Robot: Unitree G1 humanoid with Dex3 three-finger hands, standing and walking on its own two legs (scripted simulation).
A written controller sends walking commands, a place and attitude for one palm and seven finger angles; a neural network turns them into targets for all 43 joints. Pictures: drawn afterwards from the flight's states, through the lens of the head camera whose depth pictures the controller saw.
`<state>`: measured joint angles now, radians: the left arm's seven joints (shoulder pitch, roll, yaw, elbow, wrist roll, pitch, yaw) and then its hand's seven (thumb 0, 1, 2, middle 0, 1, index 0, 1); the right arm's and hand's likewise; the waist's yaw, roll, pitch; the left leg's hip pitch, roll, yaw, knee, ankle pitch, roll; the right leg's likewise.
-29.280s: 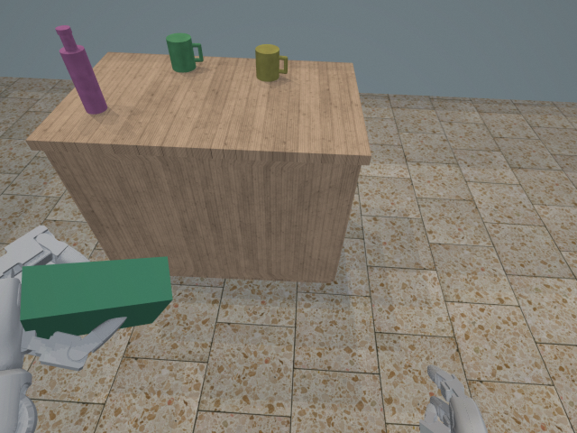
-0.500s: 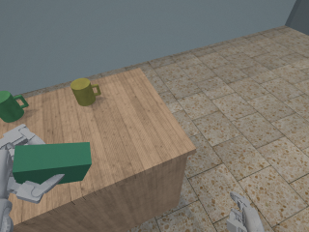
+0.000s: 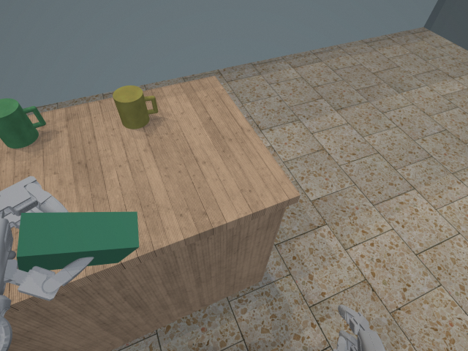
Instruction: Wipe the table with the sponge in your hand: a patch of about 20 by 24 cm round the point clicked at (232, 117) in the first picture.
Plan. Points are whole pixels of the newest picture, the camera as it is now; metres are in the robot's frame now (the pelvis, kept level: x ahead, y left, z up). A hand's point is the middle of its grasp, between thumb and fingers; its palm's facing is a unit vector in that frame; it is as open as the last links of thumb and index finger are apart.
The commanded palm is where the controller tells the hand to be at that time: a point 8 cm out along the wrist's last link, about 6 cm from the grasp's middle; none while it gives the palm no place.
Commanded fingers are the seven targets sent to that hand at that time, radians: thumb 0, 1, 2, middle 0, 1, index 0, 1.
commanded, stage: come to a stop and stand still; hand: left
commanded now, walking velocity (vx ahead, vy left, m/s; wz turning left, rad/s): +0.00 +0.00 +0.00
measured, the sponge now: (95, 241) +0.23 +0.21 +0.12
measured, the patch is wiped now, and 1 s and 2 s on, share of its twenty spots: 0.00 0.00 0.00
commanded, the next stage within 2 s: none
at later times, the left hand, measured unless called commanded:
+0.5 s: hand out of the picture +0.20 +0.34 +0.17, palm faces +0.44 -0.81 -0.39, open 8.9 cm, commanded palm +0.14 +0.36 +0.18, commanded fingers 0.00 0.10 1.30 -1.20 -1.60 -1.20 -1.60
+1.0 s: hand (7, 190) +0.26 +0.32 +0.17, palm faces +0.34 -0.82 -0.45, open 8.9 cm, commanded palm +0.20 +0.36 +0.18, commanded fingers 0.00 0.10 1.30 -1.20 -1.60 -1.20 -1.60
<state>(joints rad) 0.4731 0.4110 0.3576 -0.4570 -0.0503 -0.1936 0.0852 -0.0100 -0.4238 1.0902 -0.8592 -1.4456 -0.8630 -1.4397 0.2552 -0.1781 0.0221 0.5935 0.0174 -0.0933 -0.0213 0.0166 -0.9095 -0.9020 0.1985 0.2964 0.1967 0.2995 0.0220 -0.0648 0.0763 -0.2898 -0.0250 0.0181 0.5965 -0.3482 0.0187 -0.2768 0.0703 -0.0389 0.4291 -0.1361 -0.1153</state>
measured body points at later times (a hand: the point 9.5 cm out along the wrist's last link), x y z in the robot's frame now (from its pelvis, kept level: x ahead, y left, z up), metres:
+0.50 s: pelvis -0.02 +0.08 -0.01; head -0.03 +0.10 +0.44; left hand +0.17 +0.38 +0.19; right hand +0.15 -0.13 -0.08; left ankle +0.02 +0.14 -0.74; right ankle +0.05 -0.03 -0.74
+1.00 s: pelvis +0.05 +0.07 +0.00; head +0.08 +0.09 +0.45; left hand +0.24 +0.36 +0.19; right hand +0.24 -0.15 -0.07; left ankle +0.02 +0.14 -0.74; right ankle +0.05 -0.03 -0.74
